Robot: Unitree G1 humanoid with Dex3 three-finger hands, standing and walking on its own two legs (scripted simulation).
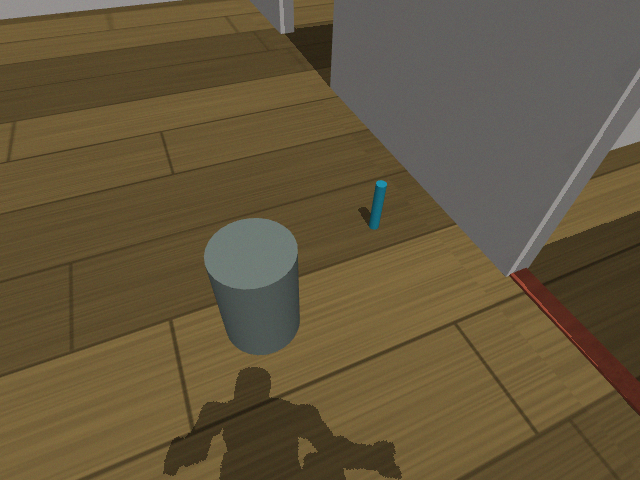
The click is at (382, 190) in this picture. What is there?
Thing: slim round
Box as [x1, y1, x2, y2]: [369, 180, 386, 229]
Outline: 382,180 377,181 375,186 369,221 369,226 373,229 377,228 386,186 386,183
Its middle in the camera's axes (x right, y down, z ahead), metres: +0.25 -0.14 +1.65
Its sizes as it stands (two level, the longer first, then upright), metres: 0.045 0.045 0.246
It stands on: the floor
